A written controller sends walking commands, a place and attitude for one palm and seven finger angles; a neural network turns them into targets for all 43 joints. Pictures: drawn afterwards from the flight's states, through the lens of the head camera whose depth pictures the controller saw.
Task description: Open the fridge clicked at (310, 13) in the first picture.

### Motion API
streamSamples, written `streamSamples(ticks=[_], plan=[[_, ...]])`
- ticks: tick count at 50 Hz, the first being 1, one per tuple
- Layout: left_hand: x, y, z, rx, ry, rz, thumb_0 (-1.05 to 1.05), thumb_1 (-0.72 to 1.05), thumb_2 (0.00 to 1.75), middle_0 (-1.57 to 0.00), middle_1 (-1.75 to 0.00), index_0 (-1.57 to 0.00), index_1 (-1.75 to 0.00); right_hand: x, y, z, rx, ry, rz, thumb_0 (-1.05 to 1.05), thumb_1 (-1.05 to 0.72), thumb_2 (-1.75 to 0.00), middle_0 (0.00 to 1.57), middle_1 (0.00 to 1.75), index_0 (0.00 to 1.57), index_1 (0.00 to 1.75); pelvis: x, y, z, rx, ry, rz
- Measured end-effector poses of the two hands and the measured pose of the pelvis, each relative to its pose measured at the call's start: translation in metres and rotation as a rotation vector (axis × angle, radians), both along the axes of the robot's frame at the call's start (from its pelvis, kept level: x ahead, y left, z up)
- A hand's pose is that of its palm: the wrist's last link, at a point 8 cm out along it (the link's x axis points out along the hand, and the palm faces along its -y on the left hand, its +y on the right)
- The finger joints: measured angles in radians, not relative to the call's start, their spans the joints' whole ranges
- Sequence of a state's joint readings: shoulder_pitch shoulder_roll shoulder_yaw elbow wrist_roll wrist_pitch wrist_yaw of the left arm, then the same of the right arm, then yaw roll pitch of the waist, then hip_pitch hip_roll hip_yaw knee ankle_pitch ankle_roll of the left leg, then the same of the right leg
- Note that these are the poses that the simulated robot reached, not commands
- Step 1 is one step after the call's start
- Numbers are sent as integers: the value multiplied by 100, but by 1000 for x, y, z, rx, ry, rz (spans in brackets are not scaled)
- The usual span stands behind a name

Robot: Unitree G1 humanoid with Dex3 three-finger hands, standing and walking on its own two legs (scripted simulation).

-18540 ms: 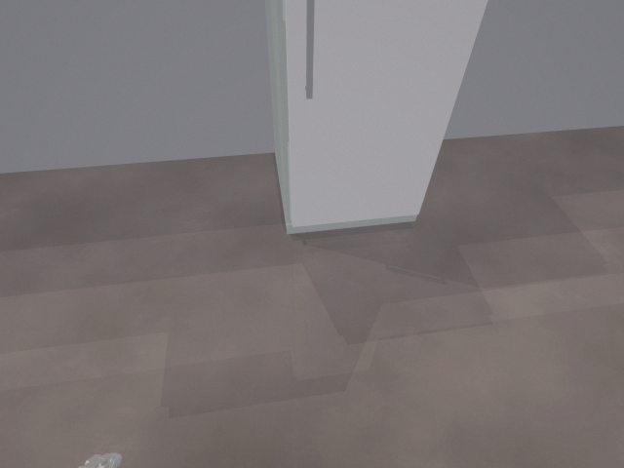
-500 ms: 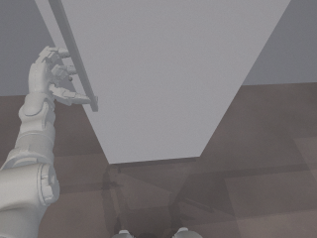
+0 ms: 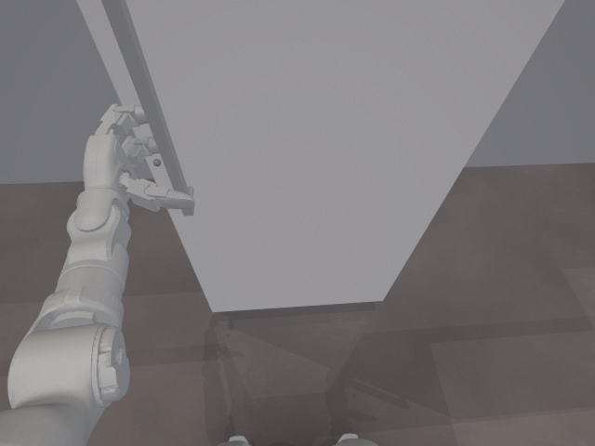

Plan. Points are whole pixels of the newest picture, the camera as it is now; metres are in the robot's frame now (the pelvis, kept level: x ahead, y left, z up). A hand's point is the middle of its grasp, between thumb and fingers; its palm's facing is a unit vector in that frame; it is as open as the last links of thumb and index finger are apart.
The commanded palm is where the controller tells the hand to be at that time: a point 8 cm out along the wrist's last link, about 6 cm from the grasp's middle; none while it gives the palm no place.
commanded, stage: slide the fingers in behind the handle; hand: left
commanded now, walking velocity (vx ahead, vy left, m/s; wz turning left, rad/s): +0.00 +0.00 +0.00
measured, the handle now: (150, 86) +0.51 +0.18 +0.19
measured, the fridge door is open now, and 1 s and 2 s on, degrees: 0 0 0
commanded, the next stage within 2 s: grip the handle and tug to test in 1.10 s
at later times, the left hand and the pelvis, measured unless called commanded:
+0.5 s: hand (172, 161) +0.46 +0.17 +0.11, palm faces +0.10 -1.00 +0.00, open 13.9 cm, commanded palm +0.44 +0.20 +0.11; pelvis +0.00 -0.01 +0.00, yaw +1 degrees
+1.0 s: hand (183, 160) +0.46 +0.15 +0.11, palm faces +0.07 -1.00 +0.01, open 14.0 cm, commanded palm +0.43 +0.20 +0.11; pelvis +0.00 -0.01 +0.00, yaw +0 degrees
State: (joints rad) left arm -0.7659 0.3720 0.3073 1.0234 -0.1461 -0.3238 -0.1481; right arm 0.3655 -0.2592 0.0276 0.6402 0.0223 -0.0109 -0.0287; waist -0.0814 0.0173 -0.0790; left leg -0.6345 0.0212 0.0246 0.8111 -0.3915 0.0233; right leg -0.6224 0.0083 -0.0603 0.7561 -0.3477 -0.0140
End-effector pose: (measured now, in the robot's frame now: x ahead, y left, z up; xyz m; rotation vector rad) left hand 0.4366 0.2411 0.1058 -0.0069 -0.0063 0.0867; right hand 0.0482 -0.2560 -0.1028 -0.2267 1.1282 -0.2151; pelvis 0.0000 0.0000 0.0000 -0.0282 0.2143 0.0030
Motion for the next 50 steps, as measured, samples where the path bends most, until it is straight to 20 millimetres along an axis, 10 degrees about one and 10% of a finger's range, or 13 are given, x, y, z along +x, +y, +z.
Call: streamSamples(ticks=[50], plan=[[1,-35,5,1,-15,-14,-1,-50,30,-31,-121,-31,-120,-8,-11,-1,12,0,-28,0,-90,-90,21,30,20,30,-2,-10,2,11,-12,-8]])
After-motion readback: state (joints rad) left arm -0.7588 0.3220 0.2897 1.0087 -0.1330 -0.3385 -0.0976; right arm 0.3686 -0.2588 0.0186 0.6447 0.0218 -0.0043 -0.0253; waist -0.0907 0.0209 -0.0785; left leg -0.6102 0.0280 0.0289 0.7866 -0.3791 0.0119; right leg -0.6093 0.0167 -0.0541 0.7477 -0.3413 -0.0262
